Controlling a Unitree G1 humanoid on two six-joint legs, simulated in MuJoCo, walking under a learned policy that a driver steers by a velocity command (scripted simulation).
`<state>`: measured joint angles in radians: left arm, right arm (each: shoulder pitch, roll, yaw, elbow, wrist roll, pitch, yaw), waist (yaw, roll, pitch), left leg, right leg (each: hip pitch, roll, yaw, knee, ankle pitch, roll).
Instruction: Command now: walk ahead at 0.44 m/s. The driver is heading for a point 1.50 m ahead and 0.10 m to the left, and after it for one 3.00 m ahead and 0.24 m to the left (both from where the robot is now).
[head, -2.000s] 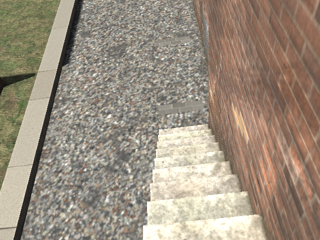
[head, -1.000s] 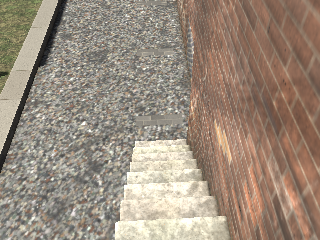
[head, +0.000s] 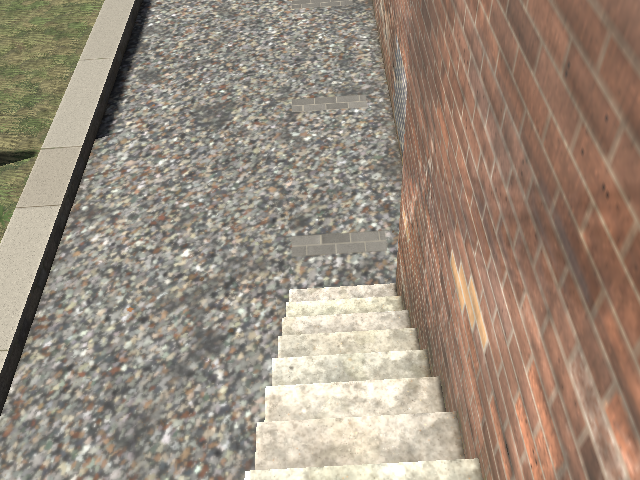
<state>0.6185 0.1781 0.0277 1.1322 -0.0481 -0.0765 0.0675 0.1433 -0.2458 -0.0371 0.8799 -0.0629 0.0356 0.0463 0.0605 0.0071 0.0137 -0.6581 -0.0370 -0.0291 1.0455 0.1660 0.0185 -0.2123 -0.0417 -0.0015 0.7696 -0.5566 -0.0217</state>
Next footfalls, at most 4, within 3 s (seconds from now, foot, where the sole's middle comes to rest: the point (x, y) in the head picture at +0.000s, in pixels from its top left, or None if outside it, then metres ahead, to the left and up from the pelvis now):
0.18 left None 0.14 0.10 -0.94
0.46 right None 0.25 -0.11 -0.94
2.02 left None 0.40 0.16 -1.14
2.54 right None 0.65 -0.07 -1.33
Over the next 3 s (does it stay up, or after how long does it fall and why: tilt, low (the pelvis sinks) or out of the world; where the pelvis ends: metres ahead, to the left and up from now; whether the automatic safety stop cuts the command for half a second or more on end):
stays up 0.75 0.03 -0.68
